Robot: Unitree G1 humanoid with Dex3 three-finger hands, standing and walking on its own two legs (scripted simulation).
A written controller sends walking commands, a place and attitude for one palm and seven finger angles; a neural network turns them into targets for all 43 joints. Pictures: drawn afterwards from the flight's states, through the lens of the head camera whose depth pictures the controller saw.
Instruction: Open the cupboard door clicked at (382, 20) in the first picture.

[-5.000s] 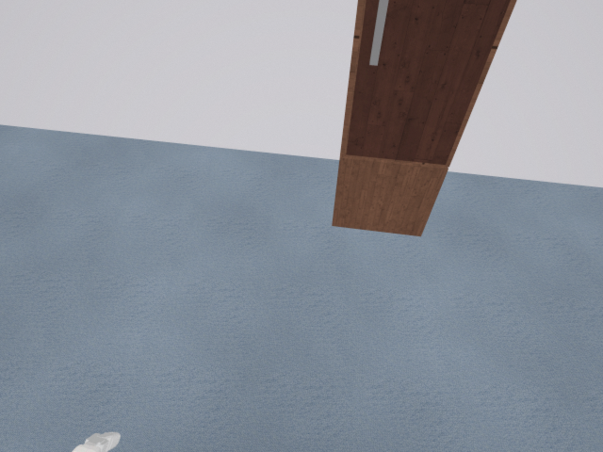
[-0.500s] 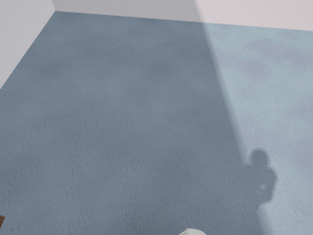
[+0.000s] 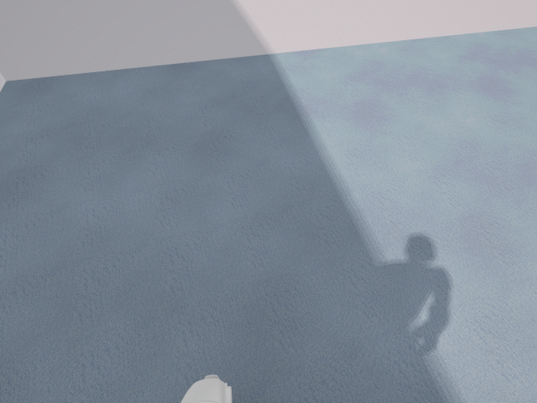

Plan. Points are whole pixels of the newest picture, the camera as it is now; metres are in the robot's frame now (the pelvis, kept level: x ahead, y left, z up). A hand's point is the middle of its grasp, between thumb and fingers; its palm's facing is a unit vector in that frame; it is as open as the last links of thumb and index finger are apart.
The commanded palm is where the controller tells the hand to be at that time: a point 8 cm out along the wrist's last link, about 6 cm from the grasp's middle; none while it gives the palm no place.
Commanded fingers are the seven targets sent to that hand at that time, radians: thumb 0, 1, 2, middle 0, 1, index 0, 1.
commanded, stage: turn to face it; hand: left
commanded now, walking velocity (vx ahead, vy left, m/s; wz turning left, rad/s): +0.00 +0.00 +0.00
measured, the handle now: out of the picture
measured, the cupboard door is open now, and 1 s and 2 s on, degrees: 0 0 0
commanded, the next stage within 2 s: none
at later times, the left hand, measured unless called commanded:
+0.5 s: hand (144, 387) +0.17 +0.23 -0.16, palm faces +0.15 -0.97 -0.20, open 7.4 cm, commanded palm none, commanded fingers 0.00 0.90 0.90 -0.20 -0.30 -0.20 -0.30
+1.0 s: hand out of the picture +0.01 +0.25 -0.19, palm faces +0.51 -0.83 -0.24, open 7.4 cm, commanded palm none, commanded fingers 0.00 0.90 0.90 -0.20 -0.30 -0.20 -0.30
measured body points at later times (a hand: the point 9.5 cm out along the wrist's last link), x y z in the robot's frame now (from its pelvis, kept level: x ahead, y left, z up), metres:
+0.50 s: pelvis +0.08 +0.03 +0.00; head +0.11 +0.04 +0.45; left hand +0.16 +0.28 -0.15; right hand +0.12 -0.20 -0.15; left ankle +0.13 +0.13 -0.74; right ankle +0.10 -0.11 -0.71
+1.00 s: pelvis +0.07 +0.04 -0.02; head +0.11 +0.08 +0.43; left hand -0.02 +0.29 -0.17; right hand +0.32 -0.14 -0.14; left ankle +0.04 +0.14 -0.74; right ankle +0.11 -0.11 -0.73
